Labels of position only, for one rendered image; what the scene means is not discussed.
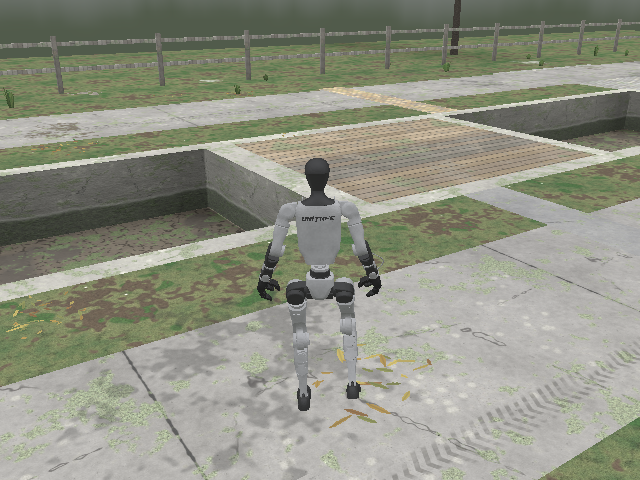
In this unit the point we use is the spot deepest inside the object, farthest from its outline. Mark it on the right robot hand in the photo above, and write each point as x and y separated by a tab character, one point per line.
366	281

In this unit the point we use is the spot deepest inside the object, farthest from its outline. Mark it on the right robot upper arm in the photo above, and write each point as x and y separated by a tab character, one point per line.
350	211

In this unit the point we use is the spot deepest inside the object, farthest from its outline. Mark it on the robot right shin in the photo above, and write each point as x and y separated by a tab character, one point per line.
351	352

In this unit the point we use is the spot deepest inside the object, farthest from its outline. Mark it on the robot left forearm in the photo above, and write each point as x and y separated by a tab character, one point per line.
269	266

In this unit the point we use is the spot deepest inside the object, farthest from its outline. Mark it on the robot right forearm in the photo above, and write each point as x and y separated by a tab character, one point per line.
368	263

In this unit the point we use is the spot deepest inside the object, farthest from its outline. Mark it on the right robot foot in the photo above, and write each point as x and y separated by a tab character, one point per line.
353	391

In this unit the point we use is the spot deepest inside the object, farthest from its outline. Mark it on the left robot hand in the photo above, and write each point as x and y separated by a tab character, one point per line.
269	286

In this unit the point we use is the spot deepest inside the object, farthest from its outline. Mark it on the left robot upper arm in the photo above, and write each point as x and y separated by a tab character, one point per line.
286	212

